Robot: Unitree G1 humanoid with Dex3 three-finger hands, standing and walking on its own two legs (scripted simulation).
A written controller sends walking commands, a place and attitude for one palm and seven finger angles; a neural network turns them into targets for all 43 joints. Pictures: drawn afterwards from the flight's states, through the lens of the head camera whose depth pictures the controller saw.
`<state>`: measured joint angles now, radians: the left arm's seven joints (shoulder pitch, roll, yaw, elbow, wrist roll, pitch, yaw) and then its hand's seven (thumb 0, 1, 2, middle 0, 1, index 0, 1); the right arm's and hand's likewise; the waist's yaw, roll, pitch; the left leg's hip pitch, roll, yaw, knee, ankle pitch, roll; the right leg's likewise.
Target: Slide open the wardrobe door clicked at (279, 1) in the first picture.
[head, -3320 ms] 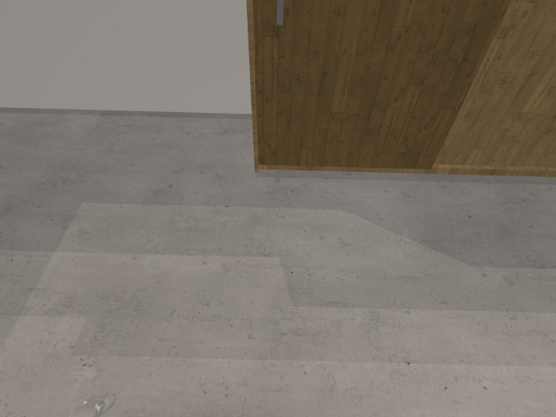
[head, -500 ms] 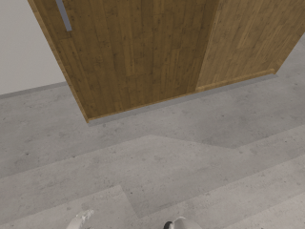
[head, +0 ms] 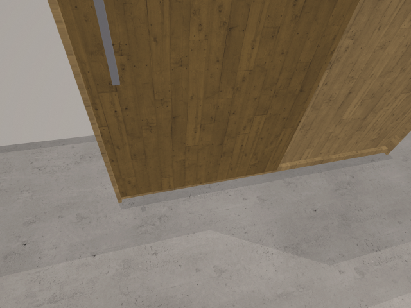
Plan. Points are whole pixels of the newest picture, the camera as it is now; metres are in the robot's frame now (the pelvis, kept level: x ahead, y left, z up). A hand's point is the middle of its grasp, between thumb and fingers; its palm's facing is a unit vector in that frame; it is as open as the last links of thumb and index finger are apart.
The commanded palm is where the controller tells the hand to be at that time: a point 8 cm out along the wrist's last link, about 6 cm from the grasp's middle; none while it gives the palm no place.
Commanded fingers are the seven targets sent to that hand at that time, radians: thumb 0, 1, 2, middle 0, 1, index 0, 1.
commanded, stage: turn to face it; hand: left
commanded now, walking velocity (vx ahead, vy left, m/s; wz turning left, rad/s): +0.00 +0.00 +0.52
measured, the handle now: (107, 40) +0.73 +0.35 +0.14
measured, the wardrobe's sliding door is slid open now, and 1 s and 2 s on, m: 0.00 0.00 0.00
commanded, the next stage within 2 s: take the last steps up to it in 0.54 s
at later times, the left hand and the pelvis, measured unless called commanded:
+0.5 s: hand out of the picture +0.10 +0.16 -0.14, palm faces +0.24 -0.94 -0.26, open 7.3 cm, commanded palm none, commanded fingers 0.00 0.90 0.90 -0.20 -0.30 -0.20 -0.30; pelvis +0.05 -0.04 +0.01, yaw +13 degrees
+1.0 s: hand out of the picture -0.01 +0.18 -0.16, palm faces +0.38 -0.91 -0.17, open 7.4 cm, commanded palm none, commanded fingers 0.00 0.90 0.90 -0.20 -0.30 -0.20 -0.30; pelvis +0.07 +0.01 +0.02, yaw +20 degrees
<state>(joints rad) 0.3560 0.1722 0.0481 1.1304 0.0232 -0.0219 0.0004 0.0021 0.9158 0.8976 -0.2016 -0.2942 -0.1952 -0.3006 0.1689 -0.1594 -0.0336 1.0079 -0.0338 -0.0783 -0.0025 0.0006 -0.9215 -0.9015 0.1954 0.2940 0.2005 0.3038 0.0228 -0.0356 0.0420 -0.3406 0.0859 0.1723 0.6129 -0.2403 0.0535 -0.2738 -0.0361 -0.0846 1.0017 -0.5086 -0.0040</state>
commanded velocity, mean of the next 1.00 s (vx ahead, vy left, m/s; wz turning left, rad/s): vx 0.11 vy -0.01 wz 0.23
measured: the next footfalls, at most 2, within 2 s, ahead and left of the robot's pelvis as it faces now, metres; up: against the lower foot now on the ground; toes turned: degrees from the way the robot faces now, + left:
right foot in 0.36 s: +0.13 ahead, -0.12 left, +0.00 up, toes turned +3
left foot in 0.80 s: +0.03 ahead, +0.10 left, +0.00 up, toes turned +24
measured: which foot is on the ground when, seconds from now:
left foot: down 0.00-0.36, up 0.38-0.78, down 0.80-1.00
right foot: up 0.00-0.34, down 0.36-0.80, up 0.82-1.00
